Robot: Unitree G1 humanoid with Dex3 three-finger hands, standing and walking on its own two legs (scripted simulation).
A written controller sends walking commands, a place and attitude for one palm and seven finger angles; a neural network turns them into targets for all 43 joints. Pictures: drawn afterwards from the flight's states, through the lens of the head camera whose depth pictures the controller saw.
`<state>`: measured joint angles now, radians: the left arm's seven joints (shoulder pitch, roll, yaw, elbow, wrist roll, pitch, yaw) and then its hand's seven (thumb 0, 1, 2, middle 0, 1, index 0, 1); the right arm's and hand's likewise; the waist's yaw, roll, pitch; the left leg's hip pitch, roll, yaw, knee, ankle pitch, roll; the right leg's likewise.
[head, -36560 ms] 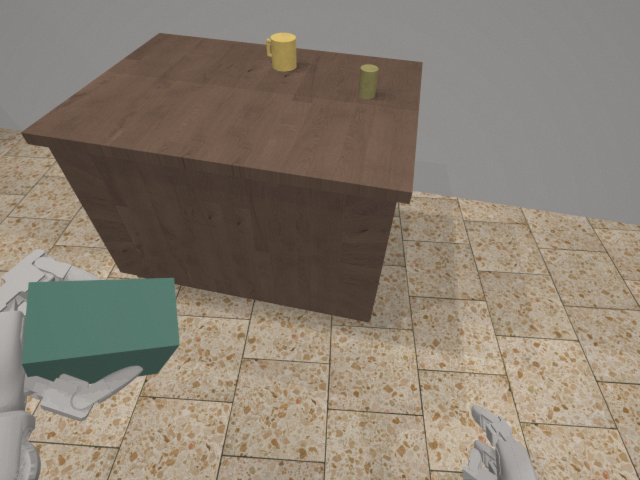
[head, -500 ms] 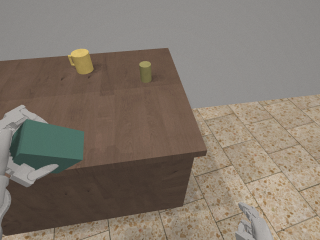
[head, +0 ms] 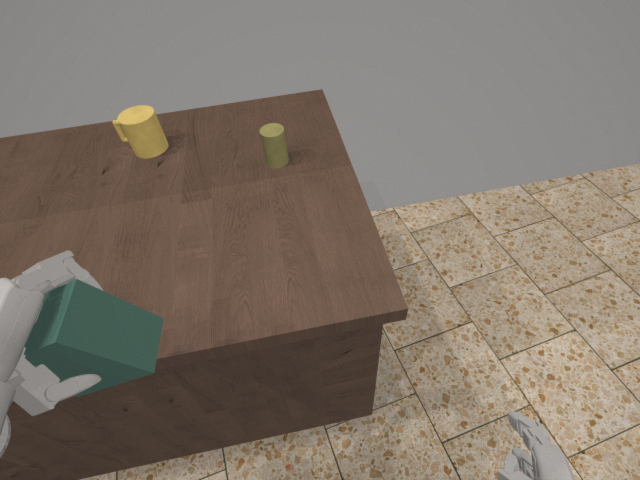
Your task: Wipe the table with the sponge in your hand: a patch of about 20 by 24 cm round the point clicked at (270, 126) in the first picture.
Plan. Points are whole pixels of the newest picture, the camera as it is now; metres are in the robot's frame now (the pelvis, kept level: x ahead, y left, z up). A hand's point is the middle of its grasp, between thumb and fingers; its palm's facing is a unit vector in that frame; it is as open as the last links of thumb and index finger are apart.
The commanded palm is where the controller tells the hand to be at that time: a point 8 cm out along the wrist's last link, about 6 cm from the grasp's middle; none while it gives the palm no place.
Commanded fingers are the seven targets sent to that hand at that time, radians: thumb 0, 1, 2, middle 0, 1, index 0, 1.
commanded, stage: turn the palm down, sponge in hand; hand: left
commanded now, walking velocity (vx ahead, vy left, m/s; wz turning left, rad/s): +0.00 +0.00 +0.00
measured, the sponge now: (92, 348) +0.22 +0.28 +0.10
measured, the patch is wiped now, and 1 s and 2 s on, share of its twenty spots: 0.00 0.00 0.00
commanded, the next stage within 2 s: move the sponge above the wiping area in 1.24 s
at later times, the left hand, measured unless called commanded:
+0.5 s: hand (46, 334) +0.21 +0.31 +0.13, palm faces +0.08 -0.22 -0.97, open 10.4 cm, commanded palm +0.18 +0.32 +0.19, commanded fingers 0.00 0.10 1.30 -1.20 -1.60 -1.20 -1.60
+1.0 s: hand (41, 350) +0.20 +0.31 +0.13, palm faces +0.01 -0.07 -1.00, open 10.4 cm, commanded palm +0.17 +0.30 +0.19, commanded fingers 0.00 0.10 1.30 -1.20 -1.60 -1.20 -1.60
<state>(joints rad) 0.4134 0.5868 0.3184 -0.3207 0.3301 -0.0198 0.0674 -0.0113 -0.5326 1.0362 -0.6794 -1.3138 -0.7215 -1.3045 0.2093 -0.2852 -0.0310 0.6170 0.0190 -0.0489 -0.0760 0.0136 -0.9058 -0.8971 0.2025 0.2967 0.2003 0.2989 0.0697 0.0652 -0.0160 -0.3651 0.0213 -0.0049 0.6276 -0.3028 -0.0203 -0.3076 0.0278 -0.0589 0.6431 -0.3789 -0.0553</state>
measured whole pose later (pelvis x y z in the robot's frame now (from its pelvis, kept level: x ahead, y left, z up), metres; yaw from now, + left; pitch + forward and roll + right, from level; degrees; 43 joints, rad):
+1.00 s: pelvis -0.02 +0.02 +0.02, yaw -1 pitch -4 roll +0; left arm 0.23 0.56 0.04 -0.21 0.83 0.19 -0.01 -0.01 -0.53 1.04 -0.68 -1.31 -0.72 -1.30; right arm 0.04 -0.27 0.03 0.67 0.03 0.06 -0.03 0.01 -0.91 -0.90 0.20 0.30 0.20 0.30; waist 0.11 0.13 0.04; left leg -0.14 0.00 0.01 0.38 -0.16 0.01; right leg -0.08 0.01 -0.04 0.38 -0.22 -0.03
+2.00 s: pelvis -0.01 +0.02 +0.02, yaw -1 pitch -2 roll +0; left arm 0.05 0.54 0.01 0.03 0.87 0.20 0.00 0.00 -0.53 1.04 -0.68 -1.31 -0.72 -1.30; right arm 0.08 -0.29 0.00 0.69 0.05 0.07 -0.04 0.01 -0.91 -0.90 0.20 0.30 0.20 0.30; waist 0.08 0.11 0.02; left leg -0.17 0.00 0.02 0.39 -0.18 0.01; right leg -0.12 0.01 -0.03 0.41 -0.25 -0.03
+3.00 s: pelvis +0.00 +0.03 +0.01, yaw +0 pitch +3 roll +0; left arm -0.21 0.61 0.09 0.47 0.94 0.01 0.04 0.00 -0.53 1.04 -0.68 -1.31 -0.72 -1.30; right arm 0.17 -0.30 -0.04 0.72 0.06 0.09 -0.05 0.01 -0.91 -0.90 0.20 0.30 0.20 0.30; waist 0.04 0.07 -0.01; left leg -0.31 0.00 0.01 0.49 -0.23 0.02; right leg -0.24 0.01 -0.04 0.47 -0.28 -0.02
